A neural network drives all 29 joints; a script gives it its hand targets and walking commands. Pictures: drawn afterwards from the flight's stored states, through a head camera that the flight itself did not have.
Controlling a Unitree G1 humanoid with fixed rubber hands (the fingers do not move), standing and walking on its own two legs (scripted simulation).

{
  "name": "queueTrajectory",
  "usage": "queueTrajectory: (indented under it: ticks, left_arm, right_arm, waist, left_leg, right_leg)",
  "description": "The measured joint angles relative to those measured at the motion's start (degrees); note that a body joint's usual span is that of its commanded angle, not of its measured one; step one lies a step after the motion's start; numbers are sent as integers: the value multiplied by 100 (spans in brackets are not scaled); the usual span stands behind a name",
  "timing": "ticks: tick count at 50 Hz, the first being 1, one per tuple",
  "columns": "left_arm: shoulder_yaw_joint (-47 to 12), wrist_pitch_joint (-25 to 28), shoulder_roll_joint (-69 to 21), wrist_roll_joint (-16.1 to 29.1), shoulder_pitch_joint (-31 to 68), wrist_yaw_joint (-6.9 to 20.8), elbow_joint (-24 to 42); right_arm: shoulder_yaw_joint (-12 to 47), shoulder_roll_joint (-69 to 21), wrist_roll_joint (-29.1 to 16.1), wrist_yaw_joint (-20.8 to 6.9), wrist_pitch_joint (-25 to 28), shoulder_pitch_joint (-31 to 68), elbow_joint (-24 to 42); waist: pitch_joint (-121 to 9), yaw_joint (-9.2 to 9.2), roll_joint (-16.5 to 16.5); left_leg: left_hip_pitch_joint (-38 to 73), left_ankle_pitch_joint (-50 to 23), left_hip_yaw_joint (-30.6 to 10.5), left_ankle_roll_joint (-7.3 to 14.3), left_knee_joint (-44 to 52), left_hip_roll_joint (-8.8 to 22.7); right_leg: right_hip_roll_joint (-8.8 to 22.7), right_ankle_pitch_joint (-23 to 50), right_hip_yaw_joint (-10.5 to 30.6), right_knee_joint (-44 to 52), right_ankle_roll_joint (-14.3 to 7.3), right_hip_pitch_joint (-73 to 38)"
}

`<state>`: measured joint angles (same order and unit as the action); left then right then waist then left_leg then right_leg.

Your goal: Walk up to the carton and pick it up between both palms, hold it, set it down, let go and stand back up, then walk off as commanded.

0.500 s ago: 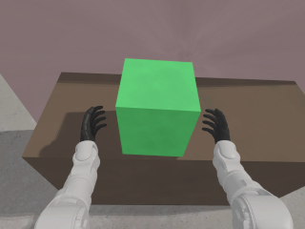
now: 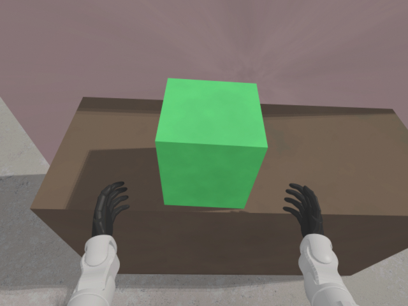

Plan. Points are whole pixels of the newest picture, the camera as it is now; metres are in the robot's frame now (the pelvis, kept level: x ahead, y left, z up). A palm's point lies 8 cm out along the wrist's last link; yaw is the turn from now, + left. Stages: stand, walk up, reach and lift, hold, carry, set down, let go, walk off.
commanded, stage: set down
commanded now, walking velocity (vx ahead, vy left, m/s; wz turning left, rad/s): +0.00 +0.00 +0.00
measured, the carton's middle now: (208, 147) +0.48 +0.01 +0.00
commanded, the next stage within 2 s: none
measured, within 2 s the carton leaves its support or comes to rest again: neither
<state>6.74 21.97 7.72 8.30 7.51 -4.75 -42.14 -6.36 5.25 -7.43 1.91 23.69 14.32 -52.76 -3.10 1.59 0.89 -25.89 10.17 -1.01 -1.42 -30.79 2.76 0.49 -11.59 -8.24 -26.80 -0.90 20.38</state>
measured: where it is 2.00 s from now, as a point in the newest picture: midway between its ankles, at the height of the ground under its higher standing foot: outside the picture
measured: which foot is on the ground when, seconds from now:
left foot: down 0.00-1.00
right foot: down 0.00-1.00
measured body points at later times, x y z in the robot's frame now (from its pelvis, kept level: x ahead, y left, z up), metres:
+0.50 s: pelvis +0.00 -0.02 +0.00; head +0.02 +0.00 +0.45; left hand +0.24 +0.22 -0.02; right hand +0.23 -0.24 -0.01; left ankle +0.06 +0.12 -0.73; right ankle +0.02 -0.11 -0.73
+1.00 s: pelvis +0.01 -0.03 +0.00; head +0.04 +0.00 +0.45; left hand +0.24 +0.20 -0.04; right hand +0.24 -0.25 -0.01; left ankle +0.06 +0.12 -0.73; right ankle +0.02 -0.11 -0.73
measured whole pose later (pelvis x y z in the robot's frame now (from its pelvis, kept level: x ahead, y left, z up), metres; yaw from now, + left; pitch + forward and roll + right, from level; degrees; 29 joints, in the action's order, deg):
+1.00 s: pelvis +0.01 -0.03 +0.00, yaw +0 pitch +6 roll +0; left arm 4.6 6.7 12.2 10.2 -8.5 0.0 -24.2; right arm -3.0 5.2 -7.9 1.8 13.4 -8.7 -25.2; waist -3.1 1.6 3.9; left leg -22.0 7.6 -1.0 -2.2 -23.9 2.6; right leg 0.5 -12.9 -8.2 -26.8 -2.7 19.8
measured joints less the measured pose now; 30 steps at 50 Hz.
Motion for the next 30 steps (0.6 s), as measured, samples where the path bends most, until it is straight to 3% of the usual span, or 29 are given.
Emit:
queueTrajectory:
  ticks: [20, 30]
  left_arm:
    - [-211, -426, 330, 301, -1316, 105, 1585]
    - [-212, -872, 426, 435, -1458, 278, 1789]
  right_arm:
    - [262, -1, -45, -62, -428, -1761, 2173]
    - [299, 0, -46, -55, -748, -2236, 2746]
  waist:
    - [-1, 0, 170]
    - [-1, 0, 177]
  left_leg:
    - [228, -272, 2, -20, 478, -9]
    - [299, -323, 2, -21, 616, -12]
  right_leg:
    - [0, 6, 0, 0, -138, 1]
    - [0, -17, 0, 0, -169, -5]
